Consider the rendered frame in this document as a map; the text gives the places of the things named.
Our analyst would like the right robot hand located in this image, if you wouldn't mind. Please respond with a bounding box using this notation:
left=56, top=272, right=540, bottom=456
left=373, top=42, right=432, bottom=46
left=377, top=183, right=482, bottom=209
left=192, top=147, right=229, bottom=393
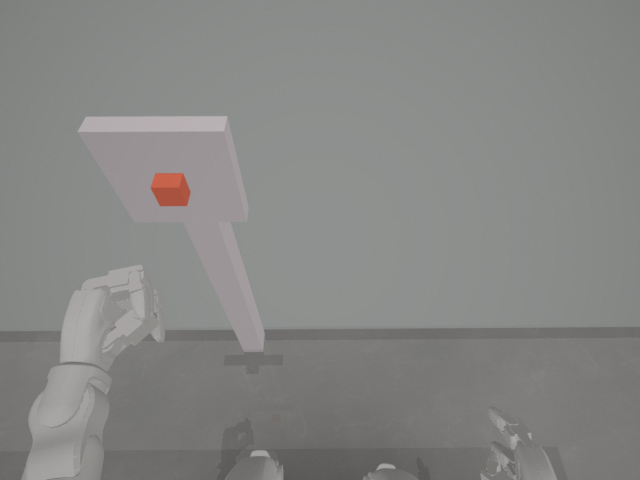
left=480, top=406, right=557, bottom=480

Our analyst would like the button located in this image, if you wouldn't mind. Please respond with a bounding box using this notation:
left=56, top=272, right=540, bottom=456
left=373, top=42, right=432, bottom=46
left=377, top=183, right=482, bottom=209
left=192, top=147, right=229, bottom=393
left=150, top=173, right=191, bottom=206

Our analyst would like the panel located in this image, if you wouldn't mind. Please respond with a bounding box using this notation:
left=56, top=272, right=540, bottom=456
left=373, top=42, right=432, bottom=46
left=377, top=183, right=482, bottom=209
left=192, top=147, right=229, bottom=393
left=78, top=116, right=265, bottom=352

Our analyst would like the robot left thigh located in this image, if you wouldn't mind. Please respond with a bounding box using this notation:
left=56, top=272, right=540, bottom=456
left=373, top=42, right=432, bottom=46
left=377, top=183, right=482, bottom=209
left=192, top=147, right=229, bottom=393
left=225, top=456, right=283, bottom=480

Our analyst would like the robot left forearm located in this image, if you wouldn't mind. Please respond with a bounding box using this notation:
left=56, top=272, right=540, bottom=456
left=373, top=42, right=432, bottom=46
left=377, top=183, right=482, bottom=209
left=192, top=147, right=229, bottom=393
left=21, top=362, right=112, bottom=480

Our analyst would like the left robot hand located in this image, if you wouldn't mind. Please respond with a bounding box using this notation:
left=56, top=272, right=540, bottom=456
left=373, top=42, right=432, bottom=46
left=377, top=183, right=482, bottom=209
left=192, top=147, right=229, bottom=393
left=60, top=265, right=165, bottom=372

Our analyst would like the robot left shin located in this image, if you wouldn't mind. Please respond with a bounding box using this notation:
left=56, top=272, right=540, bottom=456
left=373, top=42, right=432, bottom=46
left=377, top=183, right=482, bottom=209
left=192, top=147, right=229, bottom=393
left=250, top=450, right=270, bottom=458

